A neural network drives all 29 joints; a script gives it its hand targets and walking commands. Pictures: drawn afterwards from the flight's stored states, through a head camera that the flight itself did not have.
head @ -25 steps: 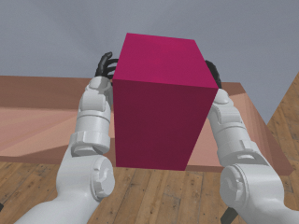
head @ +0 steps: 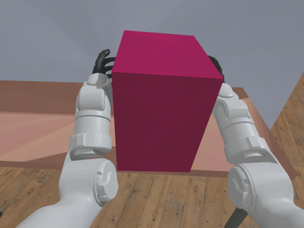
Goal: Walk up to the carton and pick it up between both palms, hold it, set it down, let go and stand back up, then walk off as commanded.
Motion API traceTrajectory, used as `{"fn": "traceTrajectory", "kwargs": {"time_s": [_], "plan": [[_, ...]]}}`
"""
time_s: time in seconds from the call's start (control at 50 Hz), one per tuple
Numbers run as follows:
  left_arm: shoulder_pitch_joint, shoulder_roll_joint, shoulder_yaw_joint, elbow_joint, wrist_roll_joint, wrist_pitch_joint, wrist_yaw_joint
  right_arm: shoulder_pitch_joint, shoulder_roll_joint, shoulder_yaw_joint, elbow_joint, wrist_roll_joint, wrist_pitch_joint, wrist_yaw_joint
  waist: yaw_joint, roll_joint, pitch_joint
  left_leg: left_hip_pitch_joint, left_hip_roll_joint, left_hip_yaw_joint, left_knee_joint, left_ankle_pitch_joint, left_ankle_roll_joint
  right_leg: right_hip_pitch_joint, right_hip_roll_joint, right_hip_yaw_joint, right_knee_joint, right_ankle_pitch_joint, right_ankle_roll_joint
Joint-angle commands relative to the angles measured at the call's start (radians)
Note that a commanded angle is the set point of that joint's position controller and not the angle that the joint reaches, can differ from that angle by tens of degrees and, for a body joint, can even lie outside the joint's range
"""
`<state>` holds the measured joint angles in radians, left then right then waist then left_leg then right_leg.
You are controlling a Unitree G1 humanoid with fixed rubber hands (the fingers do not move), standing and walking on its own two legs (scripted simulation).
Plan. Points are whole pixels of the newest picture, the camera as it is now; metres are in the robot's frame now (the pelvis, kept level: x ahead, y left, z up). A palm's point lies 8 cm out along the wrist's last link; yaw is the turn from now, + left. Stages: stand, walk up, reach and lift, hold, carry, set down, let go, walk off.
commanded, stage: reach and lift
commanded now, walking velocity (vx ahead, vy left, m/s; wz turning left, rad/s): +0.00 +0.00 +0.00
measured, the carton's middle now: (156, 100) +0.41 +0.00 +0.18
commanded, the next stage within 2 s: hold in 0.72 s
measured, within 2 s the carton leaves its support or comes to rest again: neither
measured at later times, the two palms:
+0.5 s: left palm (102, 77) +0.40 +0.13 +0.27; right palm (221, 76) +0.40 -0.15 +0.27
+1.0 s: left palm (101, 73) +0.39 +0.13 +0.28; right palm (224, 69) +0.39 -0.15 +0.29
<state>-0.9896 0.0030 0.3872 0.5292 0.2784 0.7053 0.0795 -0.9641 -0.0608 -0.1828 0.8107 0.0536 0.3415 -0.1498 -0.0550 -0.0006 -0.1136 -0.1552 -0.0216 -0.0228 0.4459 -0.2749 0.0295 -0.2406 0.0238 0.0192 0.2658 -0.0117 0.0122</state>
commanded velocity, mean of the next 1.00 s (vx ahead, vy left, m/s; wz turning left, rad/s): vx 0.00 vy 0.00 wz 0.00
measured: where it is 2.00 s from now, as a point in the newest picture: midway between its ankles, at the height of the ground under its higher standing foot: outside the picture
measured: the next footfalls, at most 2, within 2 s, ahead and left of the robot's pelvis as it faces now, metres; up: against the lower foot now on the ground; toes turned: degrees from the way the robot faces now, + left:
none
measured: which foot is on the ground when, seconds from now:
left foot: down 0.00-1.00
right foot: down 0.00-1.00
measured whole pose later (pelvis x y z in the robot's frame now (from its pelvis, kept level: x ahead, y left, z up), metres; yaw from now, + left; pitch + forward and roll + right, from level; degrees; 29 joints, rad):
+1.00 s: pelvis +0.00 +0.00 +0.00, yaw +0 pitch -1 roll -1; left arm -1.00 0.02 0.38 0.48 0.24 0.78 0.09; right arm -1.07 -0.11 -0.14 0.79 0.12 0.49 -0.17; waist -0.07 0.01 -0.15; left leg -0.16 -0.02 -0.02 0.45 -0.27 0.03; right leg -0.24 0.02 0.02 0.27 -0.01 0.01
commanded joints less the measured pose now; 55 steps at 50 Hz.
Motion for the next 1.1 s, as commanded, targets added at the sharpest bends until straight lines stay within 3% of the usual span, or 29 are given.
{"fn": "traceTrajectory", "kwargs": {"time_s": [0.0,0.02,0.04,0.06,0.12,0.14,0.16,0.24,0.26,0.3,0.32,0.34,0.38,0.4,0.44,0.46,0.5,0.6,0.62,0.64,0.66,0.68,0.7,0.76,0.86,0.94,0.96,1.02,1.08], "plan": [[-0.722,-0.723,-0.476,-0.090,-0.170,-0.021,-0.118,-0.964,0.544,0.328,-0.292,0.242,-0.034,0.091,-0.069,0.135,-0.441,-0.005,0.054,-0.072,-0.114,0.345,-0.120,0.556,0.059,-0.052,0.045,0.078,-0.039],[-0.714,-0.722,-0.487,-0.108,-0.176,-0.025,-0.108,-0.998,0.562,0.363,-0.341,0.261,-0.037,0.091,-0.037,0.119,-0.478,0.004,0.044,-0.053,-0.100,0.379,-0.120,0.562,0.062,-0.056,0.046,0.091,-0.039],[-0.743,-0.714,-0.486,-0.121,-0.186,-0.029,-0.105,-0.992,0.581,0.364,-0.325,0.253,-0.027,0.090,-0.036,0.104,-0.495,0.023,0.032,-0.049,-0.094,0.367,-0.119,0.536,0.056,-0.050,0.044,0.078,-0.043],[-0.736,-0.709,-0.487,-0.089,-0.173,-0.026,-0.105,-0.961,0.576,0.352,-0.284,0.252,-0.017,0.085,-0.051,0.113,-0.454,-0.013,0.040,-0.056,-0.104,0.338,-0.121,0.555,0.052,-0.050,0.040,0.069,-0.038],[-0.673,-0.681,-0.421,0.009,-0.132,0.000,-0.119,-0.955,0.540,0.320,-0.225,0.228,0.007,0.088,-0.043,0.097,-0.309,-0.106,0.053,-0.060,-0.157,0.191,-0.096,0.548,0.052,-0.043,0.028,0.012,-0.039],[-0.710,-0.685,-0.416,-0.026,-0.131,-0.007,-0.122,-0.966,0.557,0.328,-0.240,0.236,0.006,0.095,-0.036,0.090,-0.358,-0.122,0.055,-0.058,-0.168,0.166,-0.090,0.585,0.054,-0.044,0.038,0.018,-0.034],[-0.737,-0.671,-0.399,-0.010,-0.128,-0.005,-0.124,-0.947,0.549,0.299,-0.184,0.235,0.019,0.101,-0.050,0.105,-0.338,-0.138,0.053,-0.063,-0.177,0.116,-0.083,0.578,0.047,-0.039,0.037,-0.001,-0.031],[-0.796,-0.679,-0.425,-0.039,-0.160,-0.015,-0.122,-0.986,0.582,0.305,-0.216,0.232,0.023,0.101,-0.048,0.091,-0.374,-0.174,0.055,-0.060,-0.183,0.100,-0.082,0.600,0.045,-0.039,0.051,0.016,-0.022],[-0.817,-0.693,-0.443,-0.077,-0.173,-0.021,-0.121,-0.969,0.590,0.309,-0.218,0.249,0.025,0.103,-0.062,0.108,-0.416,-0.150,0.047,-0.055,-0.173,0.114,-0.088,0.587,0.045,-0.040,0.057,0.027,-0.024],[-0.799,-0.684,-0.443,-0.057,-0.178,-0.019,-0.114,-1.009,0.596,0.336,-0.262,0.255,0.022,0.095,-0.036,0.101,-0.451,-0.149,0.043,-0.050,-0.165,0.147,-0.089,0.607,0.048,-0.035,0.053,0.049,-0.025],[-0.803,-0.669,-0.426,-0.030,-0.169,-0.016,-0.119,-0.983,0.591,0.313,-0.209,0.245,0.034,0.096,-0.052,0.088,-0.405,-0.161,0.040,-0.052,-0.169,0.113,-0.084,0.588,0.039,-0.029,0.049,0.017,-0.023],[-0.821,-0.654,-0.411,-0.038,-0.162,-0.020,-0.118,-0.981,0.588,0.315,-0.180,0.246,0.038,0.100,-0.043,0.083,-0.390,-0.189,0.045,-0.053,-0.183,0.072,-0.080,0.603,0.043,-0.034,0.049,0.010,-0.019],[-0.861,-0.675,-0.429,-0.052,-0.180,-0.022,-0.117,-1.019,0.597,0.313,-0.226,0.254,0.036,0.104,-0.042,0.104,-0.418,-0.193,0.060,-0.063,-0.184,0.095,-0.082,0.606,0.050,-0.039,0.066,0.014,-0.013],[-0.839,-0.671,-0.437,-0.068,-0.190,-0.026,-0.113,-1.020,0.621,0.342,-0.263,0.265,0.034,0.102,-0.029,0.081,-0.459,-0.160,0.044,-0.054,-0.164,0.134,-0.082,0.597,0.042,-0.035,0.066,0.050,-0.019],[-0.837,-0.653,-0.417,-0.054,-0.169,-0.017,-0.113,-0.985,0.603,0.324,-0.206,0.256,0.047,0.101,-0.039,0.090,-0.427,-0.175,0.044,-0.054,-0.172,0.109,-0.080,0.600,0.041,-0.035,0.062,0.019,-0.015],[-0.822,-0.670,-0.437,-0.080,-0.186,-0.018,-0.107,-0.993,0.610,0.347,-0.241,0.281,0.045,0.099,-0.034,0.094,-0.444,-0.135,0.046,-0.057,-0.156,0.192,-0.088,0.577,0.049,-0.032,0.066,0.055,-0.023],[-0.848,-0.667,-0.455,-0.069,-0.207,-0.017,-0.109,-0.990,0.592,0.325,-0.224,0.270,0.052,0.099,-0.058,0.097,-0.457,-0.132,0.052,-0.063,-0.145,0.196,-0.098,0.578,0.049,-0.029,0.061,0.050,-0.022],[-0.888,-0.676,-0.519,-0.194,-0.243,-0.016,-0.094,-0.972,0.612,0.373,-0.255,0.318,0.069,0.088,-0.064,0.135,-0.555,-0.028,0.039,-0.049,-0.083,0.385,-0.142,0.556,0.045,-0.015,0.056,0.102,-0.032],[-0.892,-0.660,-0.496,-0.156,-0.240,-0.015,-0.095,-0.957,0.597,0.341,-0.202,0.302,0.081,0.090,-0.071,0.124,-0.509,-0.034,0.041,-0.054,-0.090,0.356,-0.141,0.523,0.050,-0.023,0.056,0.066,-0.028],[-0.831,-0.684,-0.509,-0.157,-0.245,-0.001,-0.100,-0.959,0.594,0.367,-0.267,0.322,0.078,0.084,-0.063,0.130,-0.529,-0.025,0.046,-0.059,-0.083,0.392,-0.138,0.545,0.056,-0.018,0.058,0.108,-0.031],[-0.831,-0.670,-0.484,-0.088,-0.224,0.009,-0.104,-0.964,0.583,0.338,-0.216,0.301,0.085,0.082,-0.072,0.136,-0.456,-0.069,0.047,-0.062,-0.099,0.317,-0.136,0.535,0.047,-0.007,0.046,0.062,-0.038],[-0.820,-0.685,-0.502,-0.101,-0.234,0.009,-0.105,-0.992,0.586,0.350,-0.266,0.306,0.075,0.079,-0.063,0.119,-0.492,-0.070,0.049,-0.061,-0.101,0.330,-0.134,0.558,0.052,-0.015,0.049,0.096,-0.032],[-0.824,-0.682,-0.501,-0.111,-0.225,0.015,-0.108,-0.977,0.581,0.336,-0.240,0.307,0.088,0.077,-0.080,0.128,-0.479,-0.045,0.044,-0.059,-0.090,0.358,-0.142,0.541,0.053,-0.016,0.050,0.094,-0.032],[-0.825,-0.649,-0.454,-0.107,-0.188,0.031,-0.120,-0.936,0.576,0.339,-0.195,0.317,0.115,0.075,-0.068,0.122,-0.426,-0.078,0.046,-0.057,-0.111,0.321,-0.137,0.585,0.049,-0.008,0.038,0.077,-0.033],[-0.847,-0.674,-0.489,-0.176,-0.226,0.028,-0.116,-0.980,0.621,0.393,-0.307,0.355,0.118,0.068,-0.058,0.105,-0.523,-0.042,0.031,-0.049,-0.080,0.393,-0.136,0.595,0.052,-0.006,0.053,0.151,-0.028],[-0.880,-0.655,-0.459,-0.103,-0.212,0.036,-0.126,-1.007,0.621,0.363,-0.260,0.332,0.142,0.062,-0.061,0.102,-0.463,-0.104,0.032,-0.051,-0.118,0.228,-0.112,0.579,0.046,0.001,0.039,0.063,-0.028],[-0.904,-0.661,-0.471,-0.162,-0.222,0.027,-0.124,-0.997,0.623,0.369,-0.268,0.351,0.138,0.069,-0.058,0.121,-0.489,-0.108,0.037,-0.051,-0.117,0.250,-0.115,0.603,0.050,-0.003,0.050,0.095,-0.025],[-0.920,-0.670,-0.483,-0.157,-0.218,0.036,-0.123,-0.997,0.613,0.348,-0.254,0.357,0.147,0.065,-0.075,0.157,-0.469,-0.114,0.043,-0.061,-0.119,0.249,-0.128,0.583,0.052,0.002,0.054,0.089,-0.025],[-0.920,-0.656,-0.437,-0.099,-0.193,0.046,-0.131,-1.039,0.609,0.338,-0.238,0.342,0.156,0.074,-0.049,0.128,-0.414,-0.199,0.053,-0.063,-0.159,0.128,-0.107,0.601,0.050,-0.003,0.056,0.024,-0.021]]}}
